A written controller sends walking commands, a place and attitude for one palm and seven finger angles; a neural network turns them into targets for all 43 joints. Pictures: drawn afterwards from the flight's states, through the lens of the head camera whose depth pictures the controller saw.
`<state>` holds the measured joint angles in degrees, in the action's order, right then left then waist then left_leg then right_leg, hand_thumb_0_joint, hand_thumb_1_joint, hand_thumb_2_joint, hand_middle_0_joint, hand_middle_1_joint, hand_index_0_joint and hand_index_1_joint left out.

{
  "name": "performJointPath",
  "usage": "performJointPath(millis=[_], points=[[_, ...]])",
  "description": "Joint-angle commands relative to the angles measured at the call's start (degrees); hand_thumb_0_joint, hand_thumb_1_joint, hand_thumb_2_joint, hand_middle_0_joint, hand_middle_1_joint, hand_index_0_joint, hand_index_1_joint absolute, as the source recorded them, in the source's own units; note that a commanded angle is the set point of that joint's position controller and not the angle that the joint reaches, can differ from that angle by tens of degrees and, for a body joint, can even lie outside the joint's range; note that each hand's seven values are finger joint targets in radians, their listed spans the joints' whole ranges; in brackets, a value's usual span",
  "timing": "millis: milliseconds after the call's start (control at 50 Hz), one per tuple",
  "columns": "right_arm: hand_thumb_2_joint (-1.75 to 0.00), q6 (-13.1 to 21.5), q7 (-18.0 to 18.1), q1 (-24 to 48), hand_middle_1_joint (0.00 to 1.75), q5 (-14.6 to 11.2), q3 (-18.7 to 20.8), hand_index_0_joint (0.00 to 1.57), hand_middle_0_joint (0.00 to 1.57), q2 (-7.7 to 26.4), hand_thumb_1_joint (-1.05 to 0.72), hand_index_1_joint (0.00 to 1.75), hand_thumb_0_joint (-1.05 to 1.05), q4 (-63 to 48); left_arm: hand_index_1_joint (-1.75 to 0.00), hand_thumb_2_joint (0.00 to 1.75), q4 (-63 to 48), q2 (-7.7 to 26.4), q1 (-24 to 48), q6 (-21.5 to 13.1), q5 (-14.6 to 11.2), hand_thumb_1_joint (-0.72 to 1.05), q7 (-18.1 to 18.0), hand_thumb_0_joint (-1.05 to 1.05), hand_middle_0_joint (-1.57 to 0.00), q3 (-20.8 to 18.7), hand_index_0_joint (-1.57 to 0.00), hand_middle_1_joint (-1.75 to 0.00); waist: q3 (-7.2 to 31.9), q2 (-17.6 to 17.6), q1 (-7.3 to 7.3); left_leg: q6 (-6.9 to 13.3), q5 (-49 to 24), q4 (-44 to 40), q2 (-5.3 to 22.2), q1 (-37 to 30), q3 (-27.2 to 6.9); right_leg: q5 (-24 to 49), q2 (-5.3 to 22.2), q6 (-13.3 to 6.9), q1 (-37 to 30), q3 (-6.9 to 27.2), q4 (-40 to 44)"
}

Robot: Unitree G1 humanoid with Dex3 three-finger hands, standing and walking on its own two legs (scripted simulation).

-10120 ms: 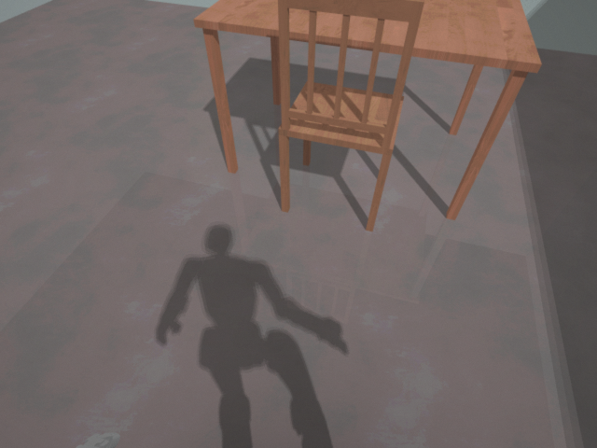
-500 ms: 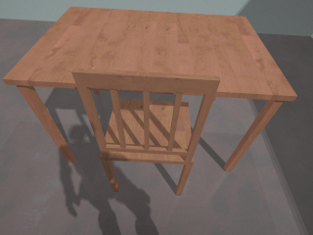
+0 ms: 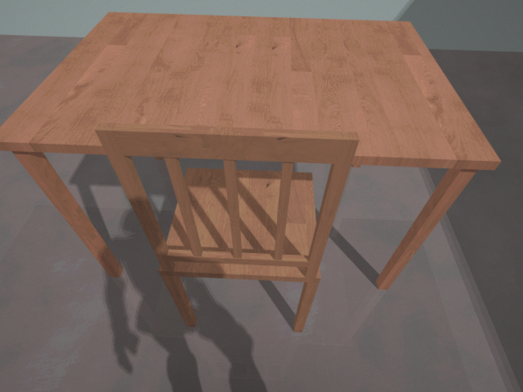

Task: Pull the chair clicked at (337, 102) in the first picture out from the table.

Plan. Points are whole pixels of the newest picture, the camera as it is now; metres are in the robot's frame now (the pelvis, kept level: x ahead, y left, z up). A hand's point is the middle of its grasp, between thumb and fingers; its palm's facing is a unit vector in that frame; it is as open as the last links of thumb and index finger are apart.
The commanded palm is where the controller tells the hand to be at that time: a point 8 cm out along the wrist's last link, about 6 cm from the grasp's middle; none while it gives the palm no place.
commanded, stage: come to a stop and stand still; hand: left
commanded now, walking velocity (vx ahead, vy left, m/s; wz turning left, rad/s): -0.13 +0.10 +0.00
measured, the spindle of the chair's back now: (234, 215) +0.46 +0.09 -0.06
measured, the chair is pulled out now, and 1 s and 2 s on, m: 0.00 0.00 0.00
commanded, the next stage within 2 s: look again from close up in 0.82 s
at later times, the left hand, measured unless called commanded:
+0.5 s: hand out of the picture +0.01 +0.22 -0.17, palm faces +0.00 -0.96 -0.27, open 7.3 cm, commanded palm none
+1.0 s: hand out of the picture -0.08 +0.21 -0.17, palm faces -0.04 -0.98 -0.20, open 7.3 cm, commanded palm none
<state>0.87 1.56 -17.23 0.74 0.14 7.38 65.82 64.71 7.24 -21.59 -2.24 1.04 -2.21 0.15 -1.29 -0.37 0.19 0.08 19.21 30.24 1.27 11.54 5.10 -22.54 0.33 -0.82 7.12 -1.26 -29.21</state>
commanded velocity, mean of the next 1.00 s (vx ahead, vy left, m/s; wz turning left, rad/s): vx -0.02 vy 0.01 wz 0.00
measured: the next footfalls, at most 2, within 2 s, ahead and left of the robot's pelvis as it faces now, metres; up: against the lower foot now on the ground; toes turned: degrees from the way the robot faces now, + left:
none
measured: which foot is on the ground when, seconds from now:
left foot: down 0.00-1.00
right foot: down 0.00-1.00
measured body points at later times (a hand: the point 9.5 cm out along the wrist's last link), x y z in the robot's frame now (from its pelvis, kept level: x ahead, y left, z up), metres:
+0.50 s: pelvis -0.04 +0.03 -0.01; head -0.03 +0.03 +0.44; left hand +0.01 +0.27 -0.15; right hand +0.04 -0.21 -0.15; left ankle -0.03 +0.12 -0.73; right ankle -0.08 -0.11 -0.73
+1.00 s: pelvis -0.06 +0.03 +0.01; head -0.03 +0.03 +0.46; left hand -0.08 +0.26 -0.15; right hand -0.07 -0.20 -0.15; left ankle -0.03 +0.12 -0.73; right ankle -0.08 -0.11 -0.73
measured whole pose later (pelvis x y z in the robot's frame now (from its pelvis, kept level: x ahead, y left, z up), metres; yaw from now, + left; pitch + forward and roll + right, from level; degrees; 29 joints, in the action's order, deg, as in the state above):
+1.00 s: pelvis -0.06 +0.03 +0.01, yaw -2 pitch +0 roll +1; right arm 0.2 0.5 -16.7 0.4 -0.2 10.3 62.5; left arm 62.3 9.5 -19.7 0.0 0.9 -1.9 2.0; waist -2.6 -0.1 -0.1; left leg 3.0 11.2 25.1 -1.4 14.1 6.0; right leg -16.5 2.2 1.8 11.3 1.9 -27.6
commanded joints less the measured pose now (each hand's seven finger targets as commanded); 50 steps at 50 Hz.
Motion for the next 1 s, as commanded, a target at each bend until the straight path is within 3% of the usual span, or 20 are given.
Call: performJointPath(millis=[0, 40, 140, 260, 280, 300, 320, 340, 360, 380, 400, 420, 440, 460, 480, 500, 540, 580, 660, 980], points=[[-0.90, 1.25, 1.17, -2.11, 0.30, -0.69, 0.32, 0.20, 0.20, 4.70, -0.90, 0.30, 0.00, -2.20, -0.30, 0.90, -0.54, 7.10, -6.17, -0.91, -0.51, 0.90, -1.16, 0.00, -0.20, -1.06, -0.20, -0.30, 3.17, -3.30, -0.32, 0.76, -25.57, -1.05, 2.62, -3.26, -1.12, 66.00, 8.79, -1.07, -3.63, 4.77, 0.16], [-0.90, 0.64, 1.53, -2.10, 0.30, -0.84, 0.81, 0.20, 0.20, 5.63, -0.90, 0.30, 0.00, -2.32, -0.30, 0.90, -1.58, 7.59, -4.56, -0.33, -0.60, 0.90, -1.39, 0.00, -0.20, -1.44, -0.20, -0.30, 3.64, -1.58, -0.50, 0.99, -31.91, -1.29, 3.71, -6.51, -1.51, 59.93, 8.26, -0.92, -1.23, 4.45, -0.69], [-0.90, -0.32, 1.50, -0.35, 0.30, -0.49, 2.01, 0.20, 0.20, 6.78, -0.90, 0.30, 0.00, -4.83, -0.30, 0.90, -3.82, 7.79, -2.64, 0.89, -0.13, 0.90, -1.66, 0.00, -0.20, -2.37, -0.20, -0.30, 1.72, 0.81, 0.12, 1.54, -36.91, -1.18, 5.34, -7.20, -2.76, 45.25, 7.95, -1.31, 3.21, 5.00, -0.41], [-0.90, -0.33, 0.92, 1.79, 0.30, -0.43, 1.98, 0.20, 0.20, 6.73, -0.90, 0.30, 0.00, -6.72, -0.30, 0.90, -5.51, 7.56, -0.90, 1.36, 0.11, 0.90, -1.39, 0.00, -0.20, -2.09, -0.20, -0.30, 3.15, 1.02, 0.58, 1.98, -31.98, -3.34, 5.66, -7.14, -4.45, 34.68, 7.45, -1.36, 3.39, 4.89, 1.67], [-0.90, -0.08, 0.29, 7.27, 0.30, -0.85, 2.72, 0.20, 0.20, 10.07, -0.90, 0.30, 0.00, -12.04, -0.30, 0.90, -4.92, 9.74, -3.48, 0.13, 0.55, 0.90, -2.95, 0.00, -0.20, -1.95, -0.20, -0.30, -0.47, 1.13, 1.09, 0.33, -33.39, 10.33, 5.53, -3.83, -1.24, 51.86, 8.63, 1.57, 8.72, 8.23, 5.32], [-0.90, -0.14, -0.63, 4.52, 0.30, -0.46, 2.48, 0.20, 0.20, 6.77, -0.90, 0.30, 0.00, -13.72, -0.30, 0.90, -8.28, 11.92, -1.36, -0.36, 0.74, 0.90, -2.37, 0.00, -0.20, -2.64, -0.20, -0.30, 1.45, -5.53, -0.22, 1.08, -9.48, 9.59, 2.13, 6.58, -2.00, 58.30, 10.97, -1.25, -0.64, 10.47, 2.16], [-0.90, -0.10, -0.70, 3.48, 0.30, -0.51, 2.24, 0.20, 0.20, 6.45, -0.90, 0.30, 0.00, -14.10, -0.30, 0.90, -8.88, 11.48, 0.44, -0.78, 0.62, 0.90, -2.14, 0.00, -0.20, -2.32, -0.20, -0.30, 5.33, -9.42, -1.04, 1.36, 1.61, 6.16, 1.41, 8.85, -2.33, 59.61, 11.78, -4.06, -5.19, 10.37, -0.55], [-0.90, 0.17, -0.73, 2.47, 0.30, -0.53, 2.29, 0.20, 0.20, 6.51, -0.90, 0.30, 0.00, -14.24, -0.30, 0.90, -10.39, 11.35, 1.74, -0.99, 0.44, 0.90, -1.97, 0.00, -0.20, -2.10, -0.20, -0.30, 7.85, -6.49, -1.93, 1.45, -1.52, 1.22, 0.14, 5.46, -1.50, 60.44, 11.04, -4.62, -5.94, 9.16, -3.68], [-0.90, 0.35, -0.84, -0.15, 0.30, -0.12, 2.18, 0.20, 0.20, 7.51, -0.90, 0.30, 0.00, -13.36, -0.30, 0.90, -11.52, 11.89, 2.79, -0.94, 0.32, 0.90, -1.83, 0.00, -0.20, -2.36, -0.20, -0.30, 9.35, -2.71, -2.89, 1.57, -11.04, -0.75, 0.18, 0.95, -0.84, 59.24, 9.45, -3.95, -4.81, 6.56, -7.25], [-0.90, 0.31, -0.69, -0.84, 0.30, 0.17, 2.27, 0.20, 0.20, 8.88, -0.90, 0.30, 0.00, -13.53, -0.30, 0.90, -12.49, 11.19, 2.27, -0.58, -0.22, 0.90, -1.69, 0.00, -0.20, -2.38, -0.20, -0.30, 9.94, 1.16, -2.39, 2.86, -23.72, 1.09, 3.20, -3.32, -3.66, 47.53, 7.03, -2.74, -0.20, 5.09, -8.09], [-0.90, 0.21, -0.46, 0.25, 0.30, 0.18, 2.37, 0.20, 0.20, 10.03, -0.90, 0.30, 0.00, -13.72, -0.30, 0.90, -12.58, 10.46, 3.13, 0.31, -0.42, 0.90, -1.53, 0.00, -0.20, -1.94, -0.20, -0.30, 7.32, 8.09, -1.86, 4.60, -31.28, -0.18, 6.54, -4.25, -8.03, 29.20, 4.30, -1.51, 3.98, 2.58, -7.88], [-0.90, -0.10, -0.24, 2.30, 0.30, 0.03, 1.97, 0.20, 0.20, 10.26, -0.90, 0.30, 0.00, -14.25, -0.30, 0.90, -12.51, 9.16, 2.80, 1.17, -0.37, 0.90, -1.39, 0.00, -0.20, -1.51, -0.20, -0.30, 3.88, 9.88, -0.38, 6.17, -31.38, -2.75, 8.95, -1.60, -10.62, 10.90, 1.83, -0.75, 5.25, 0.89, -5.39], [-0.90, -0.24, -0.20, 4.33, 0.30, -0.02, 1.66, 0.20, 0.20, 10.26, -0.90, 0.30, 0.00, -14.91, -0.30, 0.90, -12.05, 8.51, 2.29, 1.68, -0.24, 0.90, -1.18, 0.00, -0.20, -1.14, -0.20, -0.30, 0.00, 7.29, 0.74, 6.41, -25.39, -4.05, 8.86, 2.07, -11.09, 3.71, 1.16, -0.68, 5.54, 0.82, -2.31], [-0.90, -0.37, -0.31, 6.27, 0.30, 0.02, 1.43, 0.20, 0.20, 9.56, -0.90, 0.30, 0.00, -15.45, -0.30, 0.90, -11.81, 8.61, 2.11, 1.80, -0.07, 0.90, -0.95, 0.00, -0.20, -0.94, -0.20, -0.30, -4.71, 4.33, 1.56, 5.68, -17.09, -4.83, 6.99, 5.94, -10.50, 4.58, 1.75, -1.11, 6.41, 2.58, 1.22], [-0.90, -0.51, -0.60, 6.03, 0.30, -0.02, 1.38, 0.20, 0.20, 9.52, -0.90, 0.30, 0.00, -15.59, -0.30, 0.90, -11.68, 9.31, 2.50, 1.79, 0.06, 0.90, -0.74, 0.00, -0.20, -0.66, -0.20, -0.30, -5.83, 1.72, 0.78, 4.21, -9.43, -5.45, 5.24, 6.05, -9.49, 4.81, 2.96, -1.61, 8.04, 4.53, 3.54], [-0.90, -0.57, -0.90, 4.99, 0.30, 0.03, 1.45, 0.20, 0.20, 9.89, -0.90, 0.30, 0.00, -15.36, -0.30, 0.90, -12.07, 10.02, 4.12, 1.94, 0.16, 0.90, -0.52, 0.00, -0.20, -0.68, -0.20, -0.30, -5.90, 1.67, -0.34, 3.39, -3.42, -7.03, 4.36, 5.52, -9.12, 2.16, 3.22, -1.74, 9.50, 5.24, 4.12], [-0.90, -0.56, -1.20, 3.80, 0.30, 0.20, 1.62, 0.20, 0.20, 10.85, -0.90, 0.30, 0.00, -14.58, -0.30, 0.90, -12.69, 10.72, 5.53, 2.25, 0.04, 0.90, -0.27, 0.00, -0.20, -0.86, -0.20, -0.30, -5.85, 1.53, -0.64, 3.22, 5.87, -10.81, 4.63, 6.14, -10.23, -2.59, 2.55, -1.32, 10.46, 4.58, 3.75], [-0.90, -0.51, -1.34, 3.75, 0.30, 0.32, 1.64, 0.20, 0.20, 11.20, -0.90, 0.30, 0.00, -14.03, -0.30, 0.90, -12.65, 10.84, 4.53, 2.39, 0.16, 0.90, -0.10, 0.00, -0.20, -0.93, -0.20, -0.30, -5.43, 2.41, 0.06, 3.68, 11.69, -14.18, 5.26, 8.50, -12.11, -2.88, 2.13, -1.14, 8.69, 3.56, 2.74], [-0.90, -0.39, -1.38, 3.23, 0.30, 0.25, 1.63, 0.20, 0.20, 11.10, -0.90, 0.30, 0.00, -13.05, -0.30, 0.90, -11.60, 10.41, 2.48, 2.22, 0.32, 0.90, 0.13, 0.00, -0.20, -0.86, -0.20, -0.30, -3.32, 0.19, 0.61, 3.97, 12.88, -15.80, 5.52, 7.57, -12.19, -2.85, 2.40, -1.01, 8.12, 3.50, 3.61], [-0.90, 1.09, -0.58, -0.64, 0.30, -0.72, 0.41, 0.20, 0.20, 8.48, -0.90, 0.30, 0.00, -5.03, -0.30, 0.90, -3.73, 8.42, -0.38, 0.80, -0.22, 0.90, -0.17, 0.00, -0.20, 0.44, -0.20, -0.30, -0.88, -0.04, -0.27, 2.77, -7.84, -10.77, 4.46, -1.56, -7.14, 10.21, 4.76, -0.53, 8.07, 6.32, 6.86]])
